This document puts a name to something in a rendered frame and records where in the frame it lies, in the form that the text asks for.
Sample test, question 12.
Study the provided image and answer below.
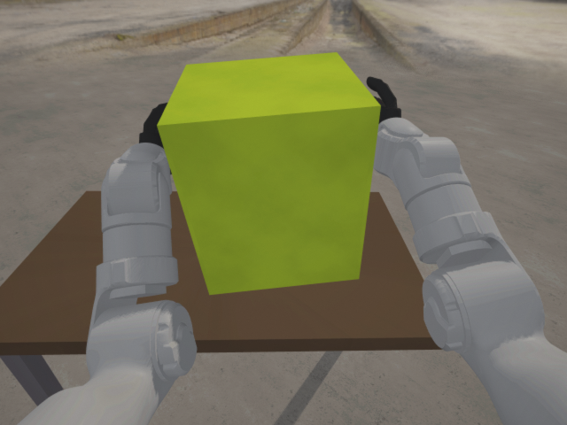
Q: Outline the robot right hand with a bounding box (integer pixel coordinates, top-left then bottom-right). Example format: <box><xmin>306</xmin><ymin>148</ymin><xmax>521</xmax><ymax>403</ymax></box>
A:
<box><xmin>367</xmin><ymin>77</ymin><xmax>401</xmax><ymax>125</ymax></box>

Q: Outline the right robot forearm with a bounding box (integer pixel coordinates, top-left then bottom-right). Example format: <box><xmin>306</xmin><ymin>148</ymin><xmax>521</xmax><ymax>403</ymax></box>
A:
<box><xmin>373</xmin><ymin>118</ymin><xmax>545</xmax><ymax>328</ymax></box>

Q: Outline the robot left hand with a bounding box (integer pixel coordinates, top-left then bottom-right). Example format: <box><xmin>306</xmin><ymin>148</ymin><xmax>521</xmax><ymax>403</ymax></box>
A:
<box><xmin>139</xmin><ymin>103</ymin><xmax>172</xmax><ymax>174</ymax></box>

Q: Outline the left robot forearm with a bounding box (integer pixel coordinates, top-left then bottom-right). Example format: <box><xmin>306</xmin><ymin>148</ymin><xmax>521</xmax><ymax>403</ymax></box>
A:
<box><xmin>86</xmin><ymin>143</ymin><xmax>179</xmax><ymax>370</ymax></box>

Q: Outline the table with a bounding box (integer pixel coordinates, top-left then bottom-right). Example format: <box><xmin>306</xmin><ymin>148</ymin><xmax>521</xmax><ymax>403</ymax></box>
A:
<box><xmin>0</xmin><ymin>191</ymin><xmax>442</xmax><ymax>406</ymax></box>

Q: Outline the carton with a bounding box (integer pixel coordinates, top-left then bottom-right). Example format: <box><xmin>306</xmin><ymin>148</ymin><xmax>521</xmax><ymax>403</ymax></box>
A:
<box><xmin>157</xmin><ymin>52</ymin><xmax>381</xmax><ymax>295</ymax></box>

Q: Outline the left robot upper arm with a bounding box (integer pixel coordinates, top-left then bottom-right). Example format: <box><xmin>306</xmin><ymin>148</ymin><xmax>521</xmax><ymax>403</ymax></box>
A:
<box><xmin>17</xmin><ymin>300</ymin><xmax>197</xmax><ymax>425</ymax></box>

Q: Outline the right robot upper arm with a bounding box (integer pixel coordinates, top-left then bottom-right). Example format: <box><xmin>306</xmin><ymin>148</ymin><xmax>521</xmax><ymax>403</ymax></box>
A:
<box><xmin>423</xmin><ymin>258</ymin><xmax>567</xmax><ymax>425</ymax></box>

